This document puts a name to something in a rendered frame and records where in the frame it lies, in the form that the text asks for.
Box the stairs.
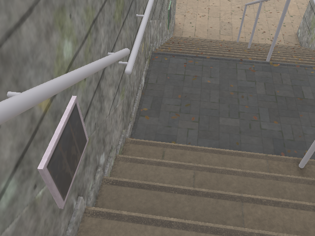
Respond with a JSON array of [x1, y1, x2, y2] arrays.
[[156, 36, 315, 66], [77, 138, 315, 236]]

